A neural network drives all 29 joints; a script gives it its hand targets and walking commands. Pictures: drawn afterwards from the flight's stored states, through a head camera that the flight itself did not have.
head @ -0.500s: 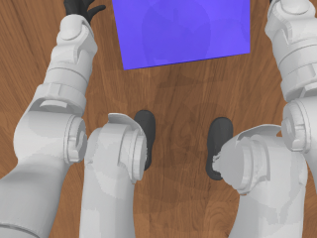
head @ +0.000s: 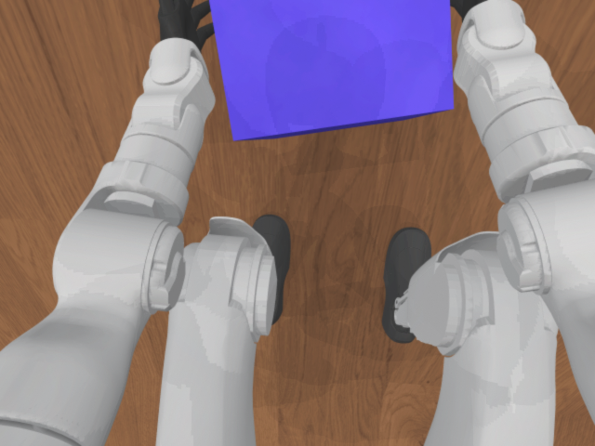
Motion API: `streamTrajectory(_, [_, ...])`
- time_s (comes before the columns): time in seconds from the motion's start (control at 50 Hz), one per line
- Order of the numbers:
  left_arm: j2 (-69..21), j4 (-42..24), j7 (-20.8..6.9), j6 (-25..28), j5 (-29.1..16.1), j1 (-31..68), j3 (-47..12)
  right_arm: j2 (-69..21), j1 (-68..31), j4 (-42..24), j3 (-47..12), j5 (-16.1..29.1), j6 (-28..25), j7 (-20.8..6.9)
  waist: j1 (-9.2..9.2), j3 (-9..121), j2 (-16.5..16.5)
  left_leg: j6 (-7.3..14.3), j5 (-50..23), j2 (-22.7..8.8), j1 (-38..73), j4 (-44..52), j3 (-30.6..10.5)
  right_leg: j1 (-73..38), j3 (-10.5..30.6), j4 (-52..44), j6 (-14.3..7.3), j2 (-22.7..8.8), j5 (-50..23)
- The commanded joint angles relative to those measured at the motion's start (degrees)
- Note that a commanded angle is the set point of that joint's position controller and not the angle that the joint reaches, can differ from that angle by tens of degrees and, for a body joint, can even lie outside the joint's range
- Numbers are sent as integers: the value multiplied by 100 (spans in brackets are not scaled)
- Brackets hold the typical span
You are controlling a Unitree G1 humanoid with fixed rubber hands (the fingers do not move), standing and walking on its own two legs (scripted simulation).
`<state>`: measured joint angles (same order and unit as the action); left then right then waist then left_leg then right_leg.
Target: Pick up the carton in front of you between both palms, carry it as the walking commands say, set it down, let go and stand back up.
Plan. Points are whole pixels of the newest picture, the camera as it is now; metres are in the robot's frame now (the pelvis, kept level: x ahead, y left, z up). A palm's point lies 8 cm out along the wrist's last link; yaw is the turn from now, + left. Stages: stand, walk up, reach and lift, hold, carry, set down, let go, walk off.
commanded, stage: reach and lift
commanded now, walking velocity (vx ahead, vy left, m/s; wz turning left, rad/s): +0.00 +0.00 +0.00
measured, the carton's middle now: (329, 44) +0.52 +0.02 -0.25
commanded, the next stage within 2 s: none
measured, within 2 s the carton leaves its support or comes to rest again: leaves its support in 0.24 s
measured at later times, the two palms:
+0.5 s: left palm (157, 17) +0.50 +0.15 -0.07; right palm out of the picture +0.52 -0.15 -0.07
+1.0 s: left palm out of the picture +0.47 +0.15 +0.09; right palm out of the picture +0.48 -0.15 +0.09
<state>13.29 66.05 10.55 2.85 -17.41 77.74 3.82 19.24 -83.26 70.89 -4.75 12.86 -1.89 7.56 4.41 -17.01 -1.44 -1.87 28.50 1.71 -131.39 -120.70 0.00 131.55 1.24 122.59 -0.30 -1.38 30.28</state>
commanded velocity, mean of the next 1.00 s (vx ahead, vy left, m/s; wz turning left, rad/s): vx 0.00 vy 0.00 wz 0.00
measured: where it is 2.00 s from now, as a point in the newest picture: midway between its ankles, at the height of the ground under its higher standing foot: (331, 296)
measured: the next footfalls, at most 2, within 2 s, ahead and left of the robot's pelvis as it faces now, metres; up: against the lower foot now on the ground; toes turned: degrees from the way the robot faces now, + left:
none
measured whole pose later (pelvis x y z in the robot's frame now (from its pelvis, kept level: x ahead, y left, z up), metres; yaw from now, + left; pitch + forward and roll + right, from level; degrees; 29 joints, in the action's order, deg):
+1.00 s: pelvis +0.02 +0.00 +0.14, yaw -3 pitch +41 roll +0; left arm -3.4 33.2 3.7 -19.7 8.4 47.0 26.1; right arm -0.4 -50.1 38.3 20.0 -9.5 19.3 2.9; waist 2.5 12.6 0.4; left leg -2.3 29.1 3.0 -108.0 -96.5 -2.8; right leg 108.3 2.3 96.8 1.1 3.6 29.1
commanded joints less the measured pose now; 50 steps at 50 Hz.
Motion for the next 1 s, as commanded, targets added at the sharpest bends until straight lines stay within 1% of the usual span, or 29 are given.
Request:
streamTrajectory(0.0, [-2019, -697, -426, 118, 85, 1874, -490, -1886, -2160, -556, -536, -29, -69, -442, -92, 6343, 554, -98, -1311, 351, 3003, 841, 219, -3307, -11, -955, -25, 480, -1069])
streamTrajectory(0.02, [-2736, -763, -595, 78, 109, 2310, -683, -2665, -2453, -564, -670, -58, -36, -594, -126, 6325, 587, -82, -1301, 392, 2893, 793, 221, -3263, -17, -938, -33, 521, -1106])
streamTrajectory(0.06, [-3637, -841, -918, -55, 288, 2821, -771, -3705, -2708, -572, -666, -237, 64, -858, -124, 6171, 640, -85, -1198, 470, 2707, 678, 261, -3204, -33, -873, -42, 597, -1107])
streamTrajectory(0.1, [-4171, -1019, -1157, -181, 424, 3101, -706, -4394, -2716, -674, -536, -357, 174, -1028, -141, 6146, 642, -94, -1094, 526, 2630, 614, 338, -3179, -86, -830, -40, 673, -1088])
streamTrajectory(0.14, [-4571, -1253, -1292, -276, 409, 3235, -719, -4851, -2718, -894, -514, -357, 235, -1103, -148, 6413, 654, -72, -1184, 568, 2710, 577, 404, -3282, -147, -769, -47, 722, -1250])
streamTrajectory(0.18, [-4958, -1541, -1362, -349, 258, 3354, -886, -5238, -2821, -1265, -617, -240, 277, -1127, -143, 7041, 621, -61, -1443, 603, 2993, 522, 464, -3568, -204, -689, -60, 760, -1521])
streamTrajectory(0.22, [-5368, -1907, -1368, -422, 58, 3384, -1116, -5565, -2990, -1788, -841, -57, 328, -1126, -90, 7986, 588, -73, -1797, 650, 3492, 492, 525, -4021, -279, -628, -73, 802, -1817])
streamTrajectory(0.28, [-5827, -2589, -1325, -598, -66, 3310, -1382, -6036, -3100, -2641, -1165, 106, 477, -1091, -59, 9253, 688, -108, -2180, 709, 4064, 520, 586, -4802, -383, -628, -53, 872, -2207])
streamTrajectory(0.32, [-5956, -3173, -1342, -755, 37, 3337, -1495, -6337, -2941, -3108, -1276, 80, 650, -1089, -37, 9761, 724, -113, -2133, 754, 4142, 616, 643, -5206, -413, -709, -41, 928, -2278])
streamTrajectory(0.34, [-6030, -3432, -1367, -835, 104, 3306, -1555, -6510, -2756, -3238, -1268, 35, 740, -1103, -41, 9869, 711, -100, -2063, 786, 4188, 695, 655, -5275, -441, -768, -36, 969, -2228])
streamTrajectory(0.36, [-6075, -3647, -1402, -926, 192, 3303, -1597, -6666, -2621, -3342, -1251, -27, 843, -1132, -24, 9904, 658, -84, -1988, 805, 4213, 776, 661, -5252, -445, -832, -38, 998, -2150])
streamTrajectory(0.4, [-6194, -3841, -1496, -1136, 410, 3169, -1589, -6975, -2266, -3387, -1104, -243, 1075, -1233, 1, 9629, 577, -63, -1667, 825, 4131, 979, 681, -4993, -459, -1027, -30, 1056, -1786])
streamTrajectory(0.42, [-6280, -3838, -1555, -1250, 528, 3073, -1561, -7129, -2084, -3305, -973, -377, 1194, -1299, 5, 9329, 537, -51, -1417, 822, 3993, 1106, 668, -4771, -457, -1153, -30, 1071, -1506])
streamTrajectory(0.44, [-6371, -3703, -1624, -1370, 686, 2914, -1461, -7241, -1896, -3149, -791, -544, 1311, -1375, 12, 8928, 515, -35, -1162, 811, 3821, 1249, 640, -4480, -456, -1290, -29, 1079, -1227])
streamTrajectory(0.5, [-6650, -2930, -1798, -1709, 1346, 2275, -843, -7517, -1411, -2485, -173, -1119, 1600, -1570, 97, 7590, 523, 41, -345, 773, 3339, 1695, 573, -3609, -439, -1782, -20, 1084, -373])
streamTrajectory(0.54, [-6691, -2533, -1876, -1874, 1772, 1963, -363, -7494, -1301, -2174, 214, -1444, 1722, -1671, 181, 7174, 544, 88, -138, 757, 3292, 1934, 542, -3312, -435, -2035, -21, 1089, -117])
streamTrajectory(0.56, [-6678, -2437, -1904, -1921, 1936, 1870, -169, -7481, -1302, -2110, 349, -1551, 1759, -1702, 223, 7115, 581, 111, -91, 760, 3307, 2033, 535, -3285, -428, -2152, -17, 1103, -44])
streamTrajectory(0.6, [-6683, -2332, -1958, -1980, 2154, 1784, 59, -7498, -1323, -2085, 506, -1709, 1803, -1730, 244, 7186, 668, 140, -68, 769, 3377, 2210, 524, -3427, -411, -2382, 1, 1129, -18])
streamTrajectory(0.62, [-6734, -2348, -1956, -2003, 2244, 1725, 93, -7572, -1271, -2058, 553, -1761, 1820, -1727, 216, 7229, 708, 132, -151, 771, 3544, 2305, 514, -3479, -429, -2489, 24, 1155, -80])
streamTrajectory(0.64, [-6910, -2339, -1972, -2023, 2246, 1678, 97, -7489, -1318, -2160, 600, -1824, 1800, -1694, 184, 7345, 642, 116, -82, 793, 3479, 2358, 527, -3770, -402, -2550, 9, 1151, -59])
streamTrajectory(0.66, [-6899, -2388, -2006, -2038, 2248, 1744, 53, -7534, -1232, -2157, 620, -1892, 1832, -1681, 63, 7405, 702, 107, -132, 793, 3590, 2458, 513, -3879, -417, -2682, 26, 1165, -117])
streamTrajectory(0.72, [-7211, -2533, -2114, -2118, 2111, 1749, -252, -7601, -1025, -2267, 615, -1986, 1858, -1655, -137, 7824, 480, 24, -337, 826, 3905, 2671, 515, -4344, -427, -2905, 6, 1177, -390])
streamTrajectory(0.78, [-7460, -2728, -2172, -2190, 1953, 1589, -622, -7772, -812, -2515, 401, -1937, 1898, -1664, -234, 8204, 281, -35, -576, 847, 4330, 2878, 482, -4723, -420, -3103, -19, 1186, -648])
streamTrajectory(0.82, [-7578, -2854, -2188, -2226, 1853, 1410, -867, -7920, -679, -2723, 156, -1825, 1931, -1691, -230, 8426, 207, -58, -764, 850, 4624, 3014, 462, -4983, -409, -3218, -8, 1193, -840])
streamTrajectory(0.86, [-7646, -2981, -2179, -2248, 1769, 1197, -1079, -8059, -555, -2944, -123, -1670, 1964, -1718, -184, 8576, 199, -62, -942, 850, 4922, 3157, 433, -5229, -392, -3337, 22, 1204, -1006])
streamTrajectory(0.92, [-7687, -3120, -2148, -2269, 1704, 835, -1315, -8241, -372, -3234, -520, -1431, 2006, -1751, -79, 8635, 270, -44, -1136, 846, 5335, 3391, 380, -5562, -360, -3549, 86, 1221, -1167])
streamTrajectory(0.98, [-7698, -3190, -2126, -2277, 1698, 476, -1442, -8352, -144, -3400, -791, -1288, 2037, -1759, -3, 8488, 396, -12, -1216, 841, 5655, 3637, 320, -5871, -316, -3808, 141, 1227, -1229])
